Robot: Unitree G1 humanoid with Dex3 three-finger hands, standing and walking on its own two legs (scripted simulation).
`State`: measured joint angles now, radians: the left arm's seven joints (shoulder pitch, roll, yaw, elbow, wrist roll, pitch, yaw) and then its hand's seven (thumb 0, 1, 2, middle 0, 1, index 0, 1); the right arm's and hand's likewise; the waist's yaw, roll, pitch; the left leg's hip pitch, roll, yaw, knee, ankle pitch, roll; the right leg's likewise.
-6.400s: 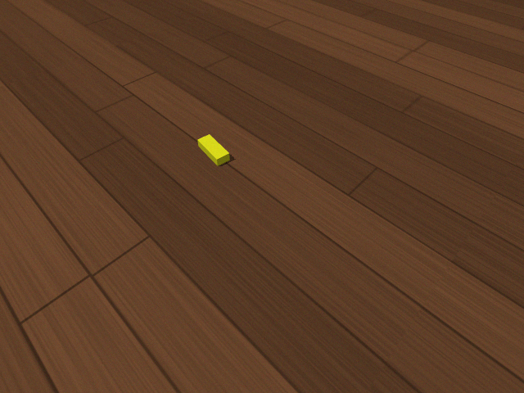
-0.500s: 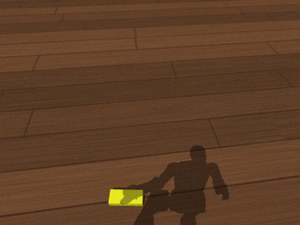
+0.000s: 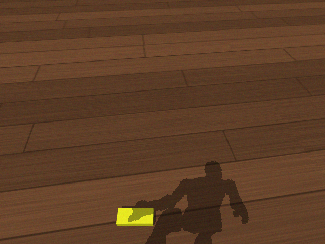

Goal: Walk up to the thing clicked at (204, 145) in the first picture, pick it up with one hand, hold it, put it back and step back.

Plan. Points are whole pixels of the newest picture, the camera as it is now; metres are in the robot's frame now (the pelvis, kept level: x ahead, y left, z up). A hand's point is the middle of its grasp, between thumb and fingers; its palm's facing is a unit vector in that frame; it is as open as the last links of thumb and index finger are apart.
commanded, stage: stand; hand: left
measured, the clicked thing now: (135, 217) +0.39 +0.16 -0.76
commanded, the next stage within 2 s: none
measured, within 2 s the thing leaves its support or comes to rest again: neither
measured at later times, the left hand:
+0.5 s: hand out of the picture +0.07 +0.26 -0.16, palm faces -0.03 -0.94 -0.34, open 7.4 cm
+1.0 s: hand out of the picture +0.09 +0.26 -0.15, palm faces -0.03 -0.94 -0.35, open 7.4 cm
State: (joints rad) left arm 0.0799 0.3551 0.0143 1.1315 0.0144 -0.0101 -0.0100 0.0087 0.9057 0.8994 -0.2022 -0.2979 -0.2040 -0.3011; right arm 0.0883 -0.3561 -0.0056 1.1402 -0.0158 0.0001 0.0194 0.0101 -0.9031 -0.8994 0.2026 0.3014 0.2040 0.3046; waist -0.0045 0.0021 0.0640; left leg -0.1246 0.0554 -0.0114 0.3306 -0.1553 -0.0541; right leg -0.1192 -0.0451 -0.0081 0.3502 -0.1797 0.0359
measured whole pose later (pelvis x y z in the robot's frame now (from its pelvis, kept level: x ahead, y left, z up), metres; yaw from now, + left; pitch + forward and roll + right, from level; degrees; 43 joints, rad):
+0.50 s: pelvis +0.00 +0.00 +0.00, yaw +0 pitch -2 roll +0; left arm 0.12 0.36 0.00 1.13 0.01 -0.01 -0.01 0.01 0.91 0.90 -0.20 -0.30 -0.20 -0.30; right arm 0.11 -0.36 -0.01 1.14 -0.02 0.00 0.02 0.01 -0.90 -0.90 0.20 0.30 0.20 0.30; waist 0.00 0.00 0.07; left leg -0.14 0.05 -0.01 0.34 -0.16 -0.05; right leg -0.14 -0.05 -0.01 0.36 -0.19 0.04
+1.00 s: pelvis +0.01 +0.00 +0.00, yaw +0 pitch -2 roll +0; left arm 0.11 0.36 0.01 1.12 0.01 -0.01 -0.01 0.01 0.91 0.90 -0.20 -0.30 -0.20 -0.30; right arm 0.09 -0.36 0.00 1.13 -0.01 0.00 0.02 0.01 -0.90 -0.90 0.20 0.30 0.20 0.30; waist 0.00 0.00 0.06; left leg -0.12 0.06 -0.01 0.34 -0.17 -0.05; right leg -0.12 -0.05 -0.01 0.35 -0.20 0.04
